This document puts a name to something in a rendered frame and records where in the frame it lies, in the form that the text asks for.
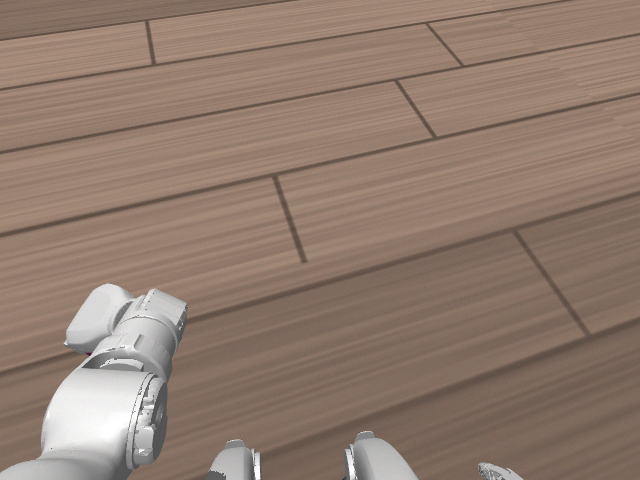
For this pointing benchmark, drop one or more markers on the left robot arm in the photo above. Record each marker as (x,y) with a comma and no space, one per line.
(108,416)

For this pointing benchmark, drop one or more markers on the right robot hand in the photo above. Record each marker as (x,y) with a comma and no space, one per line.
(491,472)

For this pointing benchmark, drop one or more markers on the left robot hand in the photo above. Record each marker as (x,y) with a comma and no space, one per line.
(90,325)

